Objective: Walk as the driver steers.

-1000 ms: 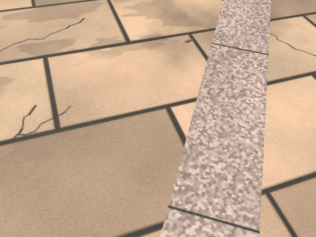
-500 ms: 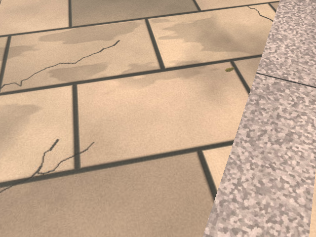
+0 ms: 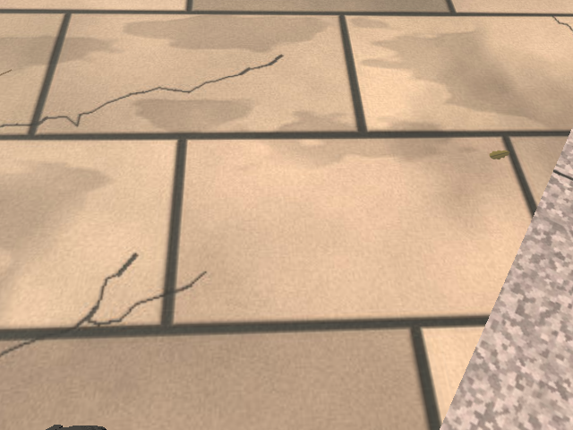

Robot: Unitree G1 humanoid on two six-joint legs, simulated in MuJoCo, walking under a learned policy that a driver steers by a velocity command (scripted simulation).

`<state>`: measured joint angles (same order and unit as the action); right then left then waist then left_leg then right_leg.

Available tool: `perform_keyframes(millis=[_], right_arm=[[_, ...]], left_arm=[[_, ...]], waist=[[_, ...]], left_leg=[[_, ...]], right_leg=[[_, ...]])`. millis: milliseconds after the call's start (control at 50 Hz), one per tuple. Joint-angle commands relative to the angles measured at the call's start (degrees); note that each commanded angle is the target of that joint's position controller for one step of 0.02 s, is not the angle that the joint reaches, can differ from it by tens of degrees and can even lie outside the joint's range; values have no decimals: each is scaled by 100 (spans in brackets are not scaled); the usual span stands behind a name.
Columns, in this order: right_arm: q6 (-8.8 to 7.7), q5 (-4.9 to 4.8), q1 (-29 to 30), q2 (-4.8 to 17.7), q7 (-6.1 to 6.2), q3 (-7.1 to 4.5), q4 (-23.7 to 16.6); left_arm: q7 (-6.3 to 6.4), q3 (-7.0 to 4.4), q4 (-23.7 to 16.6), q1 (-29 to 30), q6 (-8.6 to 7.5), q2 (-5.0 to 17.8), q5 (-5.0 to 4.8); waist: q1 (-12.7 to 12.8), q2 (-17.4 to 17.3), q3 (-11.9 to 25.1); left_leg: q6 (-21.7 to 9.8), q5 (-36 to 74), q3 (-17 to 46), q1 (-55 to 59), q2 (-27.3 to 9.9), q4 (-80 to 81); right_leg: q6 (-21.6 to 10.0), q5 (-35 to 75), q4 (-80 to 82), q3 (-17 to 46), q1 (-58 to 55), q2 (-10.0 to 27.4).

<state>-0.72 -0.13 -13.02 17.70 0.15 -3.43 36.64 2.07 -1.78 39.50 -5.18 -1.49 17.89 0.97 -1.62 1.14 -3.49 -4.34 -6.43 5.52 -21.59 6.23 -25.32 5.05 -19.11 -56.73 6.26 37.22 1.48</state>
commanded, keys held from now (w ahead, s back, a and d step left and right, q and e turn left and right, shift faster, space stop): q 0.68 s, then w+q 0.04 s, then w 0.28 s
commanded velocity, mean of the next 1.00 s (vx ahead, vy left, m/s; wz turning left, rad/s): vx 0.10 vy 0.00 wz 0.51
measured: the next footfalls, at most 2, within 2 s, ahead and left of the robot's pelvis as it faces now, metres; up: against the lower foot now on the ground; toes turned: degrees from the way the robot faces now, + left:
right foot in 0.22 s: +0.15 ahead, -0.15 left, +0.00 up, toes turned +15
left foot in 0.64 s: +0.03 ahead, +0.10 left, +0.00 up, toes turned +24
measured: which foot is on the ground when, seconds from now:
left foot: down 0.00-0.22, up 0.24-0.62, down 0.64-1.00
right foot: up 0.00-0.20, down 0.22-0.64, up 0.66-1.00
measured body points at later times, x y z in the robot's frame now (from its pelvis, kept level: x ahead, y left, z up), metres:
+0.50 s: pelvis +0.05 -0.04 +0.00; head +0.10 -0.04 +0.45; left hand +0.11 +0.27 -0.09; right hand +0.29 -0.27 -0.10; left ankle +0.01 +0.09 -0.68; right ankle +0.11 -0.16 -0.74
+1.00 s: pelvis +0.08 +0.01 +0.01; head +0.08 +0.03 +0.46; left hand +0.08 +0.33 -0.09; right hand +0.30 -0.18 -0.08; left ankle +0.00 +0.08 -0.74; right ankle +0.22 -0.08 -0.71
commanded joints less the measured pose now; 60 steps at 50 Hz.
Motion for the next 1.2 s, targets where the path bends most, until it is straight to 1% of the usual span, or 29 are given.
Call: perform_keyframes(millis=[20, 80, 140, 200, 220, 240, 260, 280, 300, 320, 360, 460, 560, 620, 640, 660, 680, 700, 720, 740, 760, 820, 1020, 1060, 1120, 1140, 1160, 1180, 1200], right_arm=[[51, -53, 228, 956, 135, -286, -460], [167, -38, 209, 937, 189, -290, -482], [231, -23, 144, 907, 187, -299, -494], [282, -130, 305, 771, 199, -268, -562], [285, -86, 84, 533, 189, -200, -585], [257, -77, -272, 389, 172, -167, -679], [193, 17, -221, 907, 157, -307, -630], [204, -35, -237, 1153, 140, -413, -519], [275, -75, -260, 1088, 161, -432, -385], [347, -71, -224, 964, 185, -411, -363], [416, -111, -73, 629, 154, -310, -438], [390, -102, 448, 382, 73, -199, -725], [442, -101, 342, 502, -54, -254, -759], [445, -76, -206, 577, -60, -358, -554], [419, -85, -373, 1047, 13, -494, -590], [350, 45, -295, 1607, 41, -561, -778], [211, 210, -450, 1358, 2, -507, -743], [120, 156, -318, 1155, 13, -432, -634], [83, -3, -139, 969, 42, -397, -582], [71, -97, -30, 774, 67, -313, -574], [53, -77, 10, 694, 94, -251, -571], [-54, 40, -151, 614, 133, -196, -475], [-203, -86, -576, 945, 3, -252, -20], [-190, -97, -593, 917, -30, -234, 35], [-157, -63, -510, 642, -56, -126, 74], [-180, -12, -362, 353, -52, -26, 2], [-288, -46, -488, 55, -17, 58, -233], [-360, -81, -309, 519, 39, -48, -298], [-386, -132, -273, 750, 33, -136, -248]], left_arm=[[32, -144, -152, -509, 81, 416, -27], [-2, -158, -289, -101, 79, 392, -69], [-57, -200, -341, 0, -31, 437, -96], [-117, -298, -207, -431, -151, 517, -116], [-91, -385, -229, -534, -143, 839, -38], [-61, -484, -249, -306, -48, 1284, 102], [-66, -450, -261, -496, -37, 956, 134], [-43, -374, -333, -363, -30, 692, 88], [-27, -338, -366, -162, -4, 528, 27], [-8, -319, -386, -67, 21, 465, -44], [30, -316, -355, -84, 89, 503, -38], [69, -443, -264, -285, 204, 756, -24], [-33, -537, -194, -213, 193, 970, -164], [-56, -502, -39, -350, 170, 781, -272], [-90, -426, -36, -544, 165, 472, -92], [-61, -329, -412, -178, 151, 287, 123], [-5, -420, -484, 229, 127, 560, 23], [-16, -475, -433, 167, 129, 698, -92], [-32, -518, -322, 19, 114, 711, -103], [-46, -538, -256, -22, 102, 746, -88], [-87, -533, -230, -49, 70, 707, -78], [-197, -476, -159, -40, -95, 544, -126], [-380, -305, -261, 372, -373, 403, -232], [-404, -288, -267, 281, -429, 418, -253], [-365, -339, -7, -592, -477, 493, -216], [-308, -404, 106, -1306, -494, 731, -175], [-298, -564, 213, -1833, -470, 1392, -109], [-349, -534, 254, -2006, -464, 1220, -120], [-341, -412, 195, -1683, -461, 895, -117]], waist=[[276, -627, 1285], [136, -855, 1055], [68, -1055, 996], [323, -1047, 986], [199, -444, 1183], [-195, 1308, 921], [80, 1375, 1019], [59, 865, 982], [5, 567, 869], [24, 518, 776], [84, 626, 649], [375, 987, 859], [328, 1074, 861], [39, 636, 867], [118, -637, 861], [94, -2043, 749], [-313, -1488, 1092], [-138, -1172, 937], [-2, -912, 810], [11, -936, 681], [46, -1043, 590], [17, -1012, 509], [-283, -812, 32], [-209, -771, 40], [298, -631, 343], [629, -261, 696], [620, 1254, 1059], [760, 1326, 887], [592, 849, 451]], left_leg=[[-877, 1815, 1332, 501, -1323, 412], [-775, 512, 1731, 518, -1253, 438], [-752, 807, 2119, 809, -1291, 179], [-430, 869, 2251, 819, -994, -307], [-147, -475, 1872, 320, -657, -997], [250, -2652, 689, -937, 303, -2007], [578, -3223, 425, -1303, 80, -3404], [710, -2850, 413, -1333, -133, -4075], [820, -2505, 319, -1349, -221, -4324], [899, -2228, 253, -1466, -268, -4519], [993, -1872, -61, -1407, -337, -4386], [1011, -1752, -439, -966, -679, -2940], [710, -1496, -767, -42, -710, -1552], [233, -189, -842, 1255, -474, 118], [-142, 1290, 509, 2137, -1380, 467], [-1302, 2661, 2415, 2248, -2771, 468], [-1735, 2096, 2518, 1908, -2852, 664], [-1405, 713, 2041, 1819, -2437, 789], [-1026, -897, 1805, 1754, -2069, 906], [-872, -1822, 1762, 1716, -1944, 1077], [-825, -2149, 1725, 1573, -1822, 1223], [-764, -1947, 1528, 1639, -1708, 1476], [-888, -1845, 1569, 1231, -1901, 1424], [-856, -1775, 1619, 1160, -1903, 1295], [-559, -1261, 1312, 602, -1515, 542], [-274, -978, 884, 53, -1137, -563], [167, -1635, -130, -1425, -348, -2443], [365, -2678, 25, -2305, -317, -3628], [346, -2368, 223, -2572, -589, -4128]], right_leg=[[74, 541, 439, -53, -747, -166], [29, 550, 1072, 54, -797, -266], [-68, 241, 1744, 83, -1070, -376], [-329, 1247, 3506, -7, -2095, -229], [-676, 1841, 3636, 641, -2879, 702], [-1574, 3453, 3670, 1927, -3306, 1796], [-2182, 3926, 3715, 2493, -3219, 2336], [-2097, 3836, 3591, 1944, -3136, 2119], [-1809, 3555, 3500, 1348, -3058, 1695], [-1652, 3375, 3481, 1011, -3052, 1488], [-1614, 3388, 3603, 452, -2925, 1220], [-1754, 3220, 3666, 32, -3318, 1408], [-1664, 2827, 3564, -182, -3093, 1630], [-1036, 1907, 2718, -690, -2449, 1335], [-469, 435, 1401, -1298, -1319, 810], [-45, -1878, 54, -1223, 216, -31], [-65, -1997, -896, -387, 193, -40], [-180, -1434, -1048, -230, 261, 94], [-256, -833, -806, -195, 347, 212], [-261, -413, -616, -239, 443, 251], [-246, -41, -565, -317, 350, 204], [-247, 634, 204, -440, 148, 129], [-456, 707, 2349, -517, -820, 57], [-585, 686, 2579, -571, -1169, 26], [-774, 856, 3055, -677, -2728, -80], [-1014, 586, 3241, 16, -3681, 481], [-1732, -493, 3836, 2016, -4871, 1566], [-2194, -882, 4326, 3313, -4839, 2097], [-2131, -308, 4245, 2871, -4540, 2033]])
Keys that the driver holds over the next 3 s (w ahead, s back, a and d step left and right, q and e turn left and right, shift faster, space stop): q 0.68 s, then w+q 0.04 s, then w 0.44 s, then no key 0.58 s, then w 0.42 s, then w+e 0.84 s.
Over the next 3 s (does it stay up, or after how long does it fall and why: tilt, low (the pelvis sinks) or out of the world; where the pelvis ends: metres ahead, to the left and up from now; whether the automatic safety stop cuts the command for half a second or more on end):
stays up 0.78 0.32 0.00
